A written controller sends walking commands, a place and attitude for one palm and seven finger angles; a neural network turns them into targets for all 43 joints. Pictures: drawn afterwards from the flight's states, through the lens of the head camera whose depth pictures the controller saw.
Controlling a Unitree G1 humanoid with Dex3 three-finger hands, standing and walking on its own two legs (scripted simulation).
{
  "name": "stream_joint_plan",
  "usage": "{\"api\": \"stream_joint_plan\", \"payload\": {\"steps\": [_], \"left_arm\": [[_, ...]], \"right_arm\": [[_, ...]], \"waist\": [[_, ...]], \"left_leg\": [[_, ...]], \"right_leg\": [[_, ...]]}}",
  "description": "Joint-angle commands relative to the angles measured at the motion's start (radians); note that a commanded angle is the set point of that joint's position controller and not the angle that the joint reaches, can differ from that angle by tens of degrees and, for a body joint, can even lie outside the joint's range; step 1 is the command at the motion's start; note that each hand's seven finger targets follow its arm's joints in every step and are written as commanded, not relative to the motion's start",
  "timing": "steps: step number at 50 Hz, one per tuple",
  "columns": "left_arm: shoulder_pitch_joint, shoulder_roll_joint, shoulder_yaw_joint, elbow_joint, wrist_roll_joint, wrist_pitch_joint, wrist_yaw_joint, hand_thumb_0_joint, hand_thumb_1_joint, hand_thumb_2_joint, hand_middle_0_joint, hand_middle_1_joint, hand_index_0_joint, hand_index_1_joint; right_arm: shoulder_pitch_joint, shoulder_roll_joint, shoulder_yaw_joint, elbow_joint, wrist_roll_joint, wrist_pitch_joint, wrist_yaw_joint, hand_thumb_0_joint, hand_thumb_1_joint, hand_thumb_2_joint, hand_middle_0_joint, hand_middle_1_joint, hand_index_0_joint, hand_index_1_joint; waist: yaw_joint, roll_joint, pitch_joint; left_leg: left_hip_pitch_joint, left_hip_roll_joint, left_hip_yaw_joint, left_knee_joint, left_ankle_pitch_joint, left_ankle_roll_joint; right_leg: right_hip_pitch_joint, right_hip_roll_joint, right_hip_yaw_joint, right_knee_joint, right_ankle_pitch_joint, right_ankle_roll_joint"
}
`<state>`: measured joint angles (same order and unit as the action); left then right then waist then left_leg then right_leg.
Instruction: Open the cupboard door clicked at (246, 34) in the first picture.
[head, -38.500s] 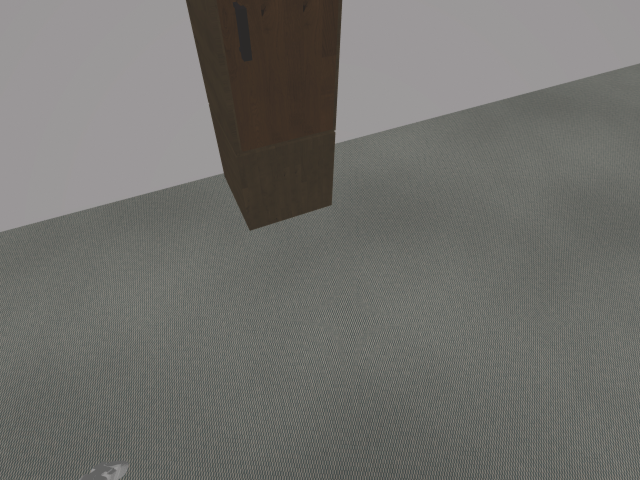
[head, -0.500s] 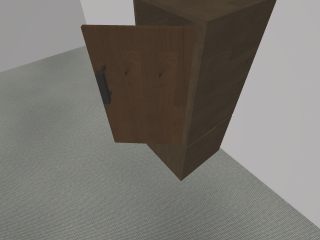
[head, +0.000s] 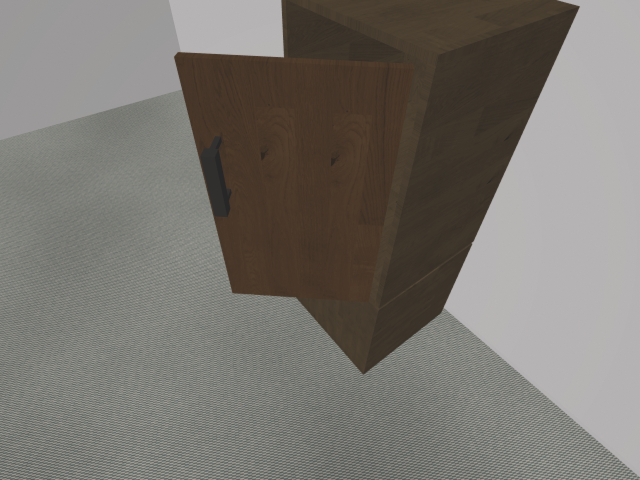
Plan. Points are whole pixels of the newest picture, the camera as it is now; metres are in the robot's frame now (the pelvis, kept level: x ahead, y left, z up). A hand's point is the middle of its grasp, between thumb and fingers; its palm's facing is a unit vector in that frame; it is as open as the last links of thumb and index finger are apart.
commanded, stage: come to a stop and stand still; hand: left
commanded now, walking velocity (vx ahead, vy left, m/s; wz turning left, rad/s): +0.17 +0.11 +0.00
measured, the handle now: (219, 176) +0.58 +0.22 +0.05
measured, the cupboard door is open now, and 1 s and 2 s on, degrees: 48 48 48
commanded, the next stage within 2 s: look again from close up in 1.36 s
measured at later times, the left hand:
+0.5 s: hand out of the picture +0.11 +0.19 -0.17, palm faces +0.00 -0.97 -0.25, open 7.3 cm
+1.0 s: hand out of the picture +0.02 +0.17 -0.17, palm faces +0.03 -0.97 -0.22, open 7.3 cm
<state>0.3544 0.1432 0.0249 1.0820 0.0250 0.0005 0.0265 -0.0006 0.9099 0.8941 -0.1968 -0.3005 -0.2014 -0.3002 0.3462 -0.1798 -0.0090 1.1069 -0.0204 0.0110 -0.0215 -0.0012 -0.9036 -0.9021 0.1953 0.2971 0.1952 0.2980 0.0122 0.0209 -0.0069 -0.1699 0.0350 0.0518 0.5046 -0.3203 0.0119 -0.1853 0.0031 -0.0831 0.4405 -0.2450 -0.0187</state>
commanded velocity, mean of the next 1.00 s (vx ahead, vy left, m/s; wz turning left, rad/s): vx -0.05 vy -0.03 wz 0.00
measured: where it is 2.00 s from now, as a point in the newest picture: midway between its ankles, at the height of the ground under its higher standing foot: outside the picture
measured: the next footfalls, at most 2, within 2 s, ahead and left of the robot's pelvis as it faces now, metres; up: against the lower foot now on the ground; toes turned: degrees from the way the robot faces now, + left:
none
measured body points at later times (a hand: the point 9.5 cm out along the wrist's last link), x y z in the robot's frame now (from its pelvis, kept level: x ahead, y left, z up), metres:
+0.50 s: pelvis +0.04 +0.00 -0.01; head +0.07 -0.01 +0.44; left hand +0.11 +0.24 -0.15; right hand +0.02 -0.20 -0.17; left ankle -0.03 +0.11 -0.74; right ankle +0.06 -0.10 -0.74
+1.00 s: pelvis +0.01 -0.01 +0.00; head +0.02 -0.01 +0.45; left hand +0.02 +0.22 -0.15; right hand +0.00 -0.23 -0.16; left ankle -0.02 +0.12 -0.74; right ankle +0.06 -0.10 -0.74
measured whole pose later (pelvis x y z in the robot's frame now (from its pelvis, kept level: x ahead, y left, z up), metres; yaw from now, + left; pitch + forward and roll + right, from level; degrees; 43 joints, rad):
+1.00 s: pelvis +0.01 -0.01 +0.00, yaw +0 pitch -1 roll +0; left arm 0.28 0.17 0.01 1.11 0.02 -0.01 0.04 0.00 0.92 0.89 -0.20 -0.30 -0.20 -0.30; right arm 0.30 -0.16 -0.01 1.12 -0.01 0.00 -0.03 0.00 -0.90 -0.90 0.19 0.30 0.19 0.30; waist 0.01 0.01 0.03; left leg -0.11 0.04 0.06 0.40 -0.27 -0.01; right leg -0.22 0.01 -0.10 0.38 -0.14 -0.04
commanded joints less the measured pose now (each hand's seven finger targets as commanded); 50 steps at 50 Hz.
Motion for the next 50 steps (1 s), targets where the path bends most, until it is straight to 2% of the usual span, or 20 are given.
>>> {"api": "stream_joint_plan", "payload": {"steps": [1,2,4,5,7,10,13,16,18,23,25,27,28,29,33,36,38,48,49,50], "left_arm": [[0.047,0.154,0.048,-0.048,0.001,-0.008,0.005,0.000,0.900,0.900,-0.200,-0.300,-0.200,-0.300],[0.033,0.139,0.044,-0.051,0.000,-0.006,0.001,0.000,0.900,0.900,-0.200,-0.300,-0.200,-0.300],[0.011,0.061,0.023,-0.059,0.005,-0.005,-0.005,0.000,0.900,0.900,-0.200,-0.300,-0.200,-0.300],[-0.018,0.044,0.009,-0.070,0.007,-0.008,-0.001,0.000,0.900,0.900,-0.200,-0.300,-0.200,-0.300],[-0.030,0.023,0.001,-0.061,0.001,-0.009,0.003,0.000,0.900,0.900,-0.200,-0.300,-0.200,-0.300],[0.017,0.040,0.005,-0.036,-0.014,-0.007,0.003,0.000,0.900,0.900,-0.200,-0.300,-0.200,-0.300],[0.058,0.079,0.012,-0.014,-0.017,0.000,0.015,0.000,0.900,0.900,-0.200,-0.300,-0.200,-0.300],[0.019,0.080,0.024,-0.042,-0.009,0.016,0.020,0.000,0.900,0.900,-0.200,-0.300,-0.200,-0.300],[0.000,0.088,0.032,-0.065,-0.007,0.021,0.022,0.000,0.900,0.900,-0.200,-0.300,-0.200,-0.300],[-0.068,0.080,0.044,-0.124,0.000,0.031,0.015,0.000,0.900,0.900,-0.200,-0.300,-0.200,-0.300],[-0.027,0.095,0.044,-0.108,0.003,0.018,0.017,0.000,0.900,0.900,-0.200,-0.300,-0.200,-0.300],[-0.014,0.141,0.043,-0.095,0.001,0.005,0.023,0.000,0.900,0.900,-0.200,-0.300,-0.200,-0.300],[-0.034,0.150,0.037,-0.092,-0.003,0.001,0.023,0.000,0.900,0.900,-0.200,-0.300,-0.200,-0.300],[-0.065,0.151,0.033,-0.095,-0.001,0.002,0.024,0.000,0.900,0.900,-0.200,-0.300,-0.200,-0.300],[-0.155,0.147,0.028,-0.100,-0.008,0.004,0.016,0.000,0.900,0.900,-0.200,-0.300,-0.200,-0.300],[-0.149,0.127,0.026,-0.087,-0.007,0.007,0.007,0.000,0.900,0.900,-0.200,-0.300,-0.200,-0.300],[-0.106,0.130,0.020,-0.058,-0.008,0.000,0.006,0.000,0.900,0.900,-0.200,-0.300,-0.200,-0.300],[-0.048,0.135,0.006,-0.015,-0.011,-0.014,0.007,0.000,0.900,0.900,-0.200,-0.300,-0.200,-0.300],[0.042,0.126,-0.008,0.016,-0.004,-0.043,0.048,0.000,0.900,0.900,-0.200,-0.300,-0.200,-0.300],[0.046,0.191,-0.008,0.032,-0.012,-0.059,0.041,0.000,0.900,0.900,-0.200,-0.300,-0.200,-0.300]], "right_arm": [[0.098,-0.053,-0.014,-0.039,0.000,-0.027,-0.001,0.000,-0.900,-0.900,0.200,0.300,0.200,0.300],[0.135,-0.057,-0.013,-0.027,0.000,-0.034,-0.002,0.000,-0.900,-0.900,0.200,0.300,0.200,0.300],[0.212,-0.120,-0.024,0.002,0.000,-0.047,-0.014,0.000,-0.900,-0.900,0.200,0.300,0.200,0.300],[0.226,-0.106,-0.022,0.008,0.002,-0.048,-0.025,0.000,-0.900,-0.900,0.200,0.300,0.200,0.300],[0.204,-0.081,-0.005,0.008,-0.003,-0.055,-0.038,0.000,-0.900,-0.900,0.200,0.300,0.200,0.300],[0.116,-0.087,-0.007,-0.004,0.009,-0.061,-0.050,0.000,-0.900,-0.900,0.200,0.300,0.200,0.300],[0.110,-0.062,-0.018,-0.009,0.021,-0.056,-0.055,0.000,-0.900,-0.900,0.200,0.300,0.200,0.300],[0.118,-0.055,-0.038,-0.003,0.012,-0.035,-0.060,0.000,-0.900,-0.900,0.200,0.300,0.200,0.300],[0.122,-0.063,-0.051,-0.005,0.011,-0.027,-0.061,0.000,-0.900,-0.900,0.200,0.300,0.200,0.300],[0.055,-0.078,-0.066,-0.032,-0.001,-0.019,-0.053,0.000,-0.900,-0.900,0.200,0.300,0.200,0.300],[0.029,-0.056,-0.063,-0.048,0.001,-0.018,-0.046,0.000,-0.900,-0.900,0.200,0.300,0.200,0.300],[0.049,-0.017,-0.059,-0.048,0.015,-0.006,-0.038,0.000,-0.900,-0.900,0.200,0.300,0.200,0.300],[0.034,-0.002,-0.052,-0.046,0.016,0.003,-0.034,0.000,-0.900,-0.900,0.200,0.300,0.200,0.300],[0.011,0.003,-0.048,-0.047,0.015,0.008,-0.032,0.000,-0.900,-0.900,0.200,0.300,0.200,0.300],[0.059,-0.011,-0.034,-0.014,0.010,-0.001,-0.024,0.000,-0.900,-0.900,0.200,0.300,0.200,0.300],[-0.019,-0.064,-0.033,-0.018,0.001,-0.020,-0.017,0.000,-0.900,-0.900,0.200,0.300,0.200,0.300],[-0.052,-0.070,-0.028,-0.028,0.002,-0.026,-0.014,0.000,-0.900,-0.900,0.200,0.300,0.200,0.300],[0.025,-0.079,-0.017,-0.002,0.005,-0.023,-0.015,0.000,-0.900,-0.900,0.200,0.300,0.200,0.300],[-0.073,-0.091,-0.009,-0.060,0.006,-0.045,0.000,0.000,-0.900,-0.900,0.200,0.300,0.200,0.300],[-0.058,-0.072,-0.003,-0.096,0.017,-0.046,0.000,0.000,-0.900,-0.900,0.200,0.300,0.200,0.300]], "waist": [[-0.018,-0.077,0.127],[-0.030,-0.013,0.129],[-0.048,0.210,0.118],[-0.051,0.197,0.148],[-0.037,0.080,0.151],[0.002,0.046,0.086],[0.000,0.033,0.029],[-0.011,-0.015,0.063],[-0.018,0.006,0.018],[-0.013,0.076,0.052],[0.002,-0.015,0.009],[-0.015,-0.194,-0.071],[-0.013,-0.211,-0.055],[-0.015,-0.201,-0.023],[-0.057,-0.103,0.024],[-0.011,0.076,0.101],[0.008,0.057,0.104],[-0.013,-0.028,0.100],[0.022,0.031,0.099],[-0.016,-0.001,0.029]], "left_leg": [[-0.082,0.009,0.013,-0.057,-0.022,0.013],[-0.039,0.023,-0.013,-0.119,0.008,0.020],[0.094,0.191,-0.220,-0.242,0.189,0.097],[0.154,0.247,-0.278,-0.247,0.410,0.155],[0.153,0.264,-0.243,-0.186,0.798,0.189],[0.138,0.184,-0.120,-0.107,1.018,0.104],[0.027,0.113,-0.075,-0.090,0.785,0.008],[0.024,0.119,-0.069,-0.071,0.784,0.007],[0.070,0.131,-0.064,-0.051,0.838,0.015],[0.078,0.190,-0.110,-0.051,0.820,0.080],[-0.009,0.125,-0.065,0.011,0.583,0.045],[-0.056,0.013,0.006,0.125,0.122,-0.010],[-0.074,-0.006,-0.003,0.183,-0.135,-0.020],[-0.072,0.004,-0.026,0.212,-0.197,-0.018],[0.048,0.031,-0.038,-0.073,0.034,-0.004],[-0.084,0.102,-0.114,-0.197,0.050,0.019],[-0.127,0.093,-0.109,-0.225,0.018,0.013],[-0.040,0.067,-0.063,-0.221,0.036,0.007],[-0.101,0.085,0.005,-0.035,0.122,-0.019],[-0.085,0.049,-0.007,-0.021,0.158,-0.019]], "right_leg": [[-0.072,-0.221,0.252,-0.166,-0.257,-0.109],[-0.094,-0.169,0.182,-0.081,-0.201,-0.088],[-0.232,-0.034,-0.022,0.220,-0.111,-0.022],[-0.338,-0.031,-0.012,0.307,-0.216,-0.006],[-0.323,-0.075,0.041,0.342,-0.245,-0.006],[-0.125,-0.071,0.027,0.084,-0.025,0.007],[0.073,-0.114,0.069,0.058,0.429,-0.019],[0.021,-0.110,0.062,0.130,0.503,-0.020],[-0.009,-0.102,0.059,0.164,0.481,-0.020],[-0.094,-0.057,0.045,0.155,0.094,-0.008],[0.031,-0.107,0.102,0.091,0.410,-0.026],[0.094,-0.260,0.241,0.021,0.626,-0.116],[0.065,-0.305,0.275,-0.055,0.570,-0.162],[0.004,-0.306,0.278,-0.097,0.443,-0.180],[-0.118,-0.208,0.209,-0.100,0.098,-0.102],[-0.046,-0.098,0.120,-0.096,0.001,-0.009],[0.025,-0.106,0.126,-0.105,0.040,-0.007],[-0.004,-0.122,0.143,-0.185,-0.028,-0.007],[0.020,-0.175,0.156,-0.058,0.472,0.013],[0.089,-0.217,0.135,-0.006,0.771,-0.026]]}}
